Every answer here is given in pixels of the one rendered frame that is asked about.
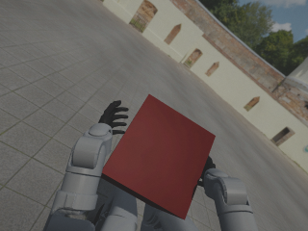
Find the right robot thigh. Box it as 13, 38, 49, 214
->
142, 203, 199, 231

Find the robot left forearm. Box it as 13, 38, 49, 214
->
42, 122, 113, 231

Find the right robot shin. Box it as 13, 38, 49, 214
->
140, 220, 163, 231

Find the robot left hand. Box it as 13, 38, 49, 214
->
98, 100, 129, 135

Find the robot left upper arm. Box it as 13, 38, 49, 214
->
46, 216, 95, 231

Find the robot right forearm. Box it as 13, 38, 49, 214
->
203, 167, 259, 231

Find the robot right hand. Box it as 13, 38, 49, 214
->
197, 156, 216, 188

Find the carton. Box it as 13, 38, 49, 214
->
101, 94, 216, 220

